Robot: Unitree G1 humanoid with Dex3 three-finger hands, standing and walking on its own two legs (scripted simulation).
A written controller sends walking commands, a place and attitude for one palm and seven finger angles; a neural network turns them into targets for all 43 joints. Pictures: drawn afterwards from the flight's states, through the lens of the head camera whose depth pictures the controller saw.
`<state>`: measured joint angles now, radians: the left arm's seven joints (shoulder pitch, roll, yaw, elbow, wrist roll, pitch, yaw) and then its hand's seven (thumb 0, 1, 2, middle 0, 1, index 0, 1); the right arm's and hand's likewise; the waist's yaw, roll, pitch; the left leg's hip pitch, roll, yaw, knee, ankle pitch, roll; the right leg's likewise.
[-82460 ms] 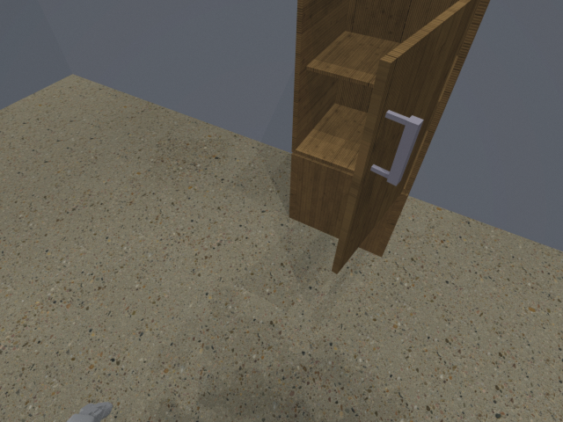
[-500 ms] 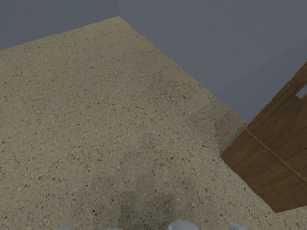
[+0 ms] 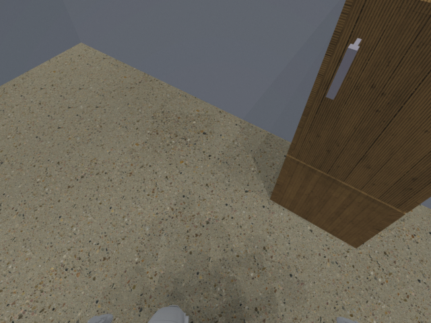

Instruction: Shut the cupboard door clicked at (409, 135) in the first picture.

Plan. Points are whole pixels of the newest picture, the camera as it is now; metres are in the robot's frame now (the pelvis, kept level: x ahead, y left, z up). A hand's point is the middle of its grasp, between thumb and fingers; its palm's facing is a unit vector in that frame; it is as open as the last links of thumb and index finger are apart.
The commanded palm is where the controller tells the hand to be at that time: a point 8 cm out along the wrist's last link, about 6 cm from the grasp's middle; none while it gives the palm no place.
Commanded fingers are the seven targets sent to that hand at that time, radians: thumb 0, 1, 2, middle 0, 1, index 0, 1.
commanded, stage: turn to face it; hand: left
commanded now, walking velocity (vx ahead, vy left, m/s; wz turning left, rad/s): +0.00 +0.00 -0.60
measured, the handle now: (343, 69) +0.69 -0.27 +0.08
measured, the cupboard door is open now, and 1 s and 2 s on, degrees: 0 0 0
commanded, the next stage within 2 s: take the last steps up to it in 0.78 s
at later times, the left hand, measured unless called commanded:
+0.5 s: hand (145, 295) +0.18 +0.17 -0.16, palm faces -0.30 -0.91 -0.29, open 7.4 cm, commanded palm none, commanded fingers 0.00 0.90 0.90 -0.20 -0.30 -0.20 -0.30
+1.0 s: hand (154, 297) +0.18 +0.15 -0.17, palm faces -0.43 -0.88 -0.19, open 7.4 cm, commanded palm none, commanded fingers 0.00 0.90 0.90 -0.20 -0.30 -0.20 -0.30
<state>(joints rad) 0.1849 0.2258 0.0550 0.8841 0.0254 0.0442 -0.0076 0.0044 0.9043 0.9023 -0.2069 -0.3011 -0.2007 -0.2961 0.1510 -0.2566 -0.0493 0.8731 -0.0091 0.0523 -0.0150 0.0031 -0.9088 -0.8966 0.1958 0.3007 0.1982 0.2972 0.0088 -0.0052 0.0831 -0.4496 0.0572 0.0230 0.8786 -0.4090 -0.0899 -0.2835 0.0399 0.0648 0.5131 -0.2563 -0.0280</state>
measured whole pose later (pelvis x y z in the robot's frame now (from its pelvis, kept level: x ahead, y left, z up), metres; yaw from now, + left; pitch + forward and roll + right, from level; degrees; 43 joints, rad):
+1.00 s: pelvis +0.03 +0.01 +0.00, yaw -28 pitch +1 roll -2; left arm 0.18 0.22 0.07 0.96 0.02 0.07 -0.03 0.01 0.91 0.90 -0.20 -0.30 -0.20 -0.30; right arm 0.25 -0.17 -0.01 0.95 -0.04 0.01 -0.03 0.00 -0.90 -0.90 0.20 0.30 0.20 0.30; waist -0.01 0.00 0.05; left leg -0.25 0.09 0.12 0.50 -0.26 0.00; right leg -0.38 0.00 -0.03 0.89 -0.48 0.01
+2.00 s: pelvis +0.21 -0.21 +0.00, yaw -32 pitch +0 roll +1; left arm 0.21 0.16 0.03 1.08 0.02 -0.02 0.03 0.00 0.93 0.90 -0.21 -0.30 -0.20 -0.30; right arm 0.23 -0.18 -0.03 1.05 0.00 0.03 -0.02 0.00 -0.91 -0.90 0.20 0.30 0.20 0.30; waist 0.00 0.01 0.06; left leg -0.33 0.02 0.06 0.72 -0.43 -0.04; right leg -0.22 -0.01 -0.07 0.47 -0.25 -0.04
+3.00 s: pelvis +0.19 -0.22 +0.00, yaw -32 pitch -2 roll +0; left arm 0.29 0.12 0.01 1.14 0.00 0.01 0.03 0.00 0.91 0.90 -0.20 -0.30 -0.20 -0.30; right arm 0.36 -0.12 -0.01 1.18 -0.01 0.01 -0.03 0.00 -0.91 -0.90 0.20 0.30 0.20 0.30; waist -0.02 -0.02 0.05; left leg -0.25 0.06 0.04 0.42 -0.14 -0.03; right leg -0.08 0.02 -0.01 0.41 -0.29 -0.02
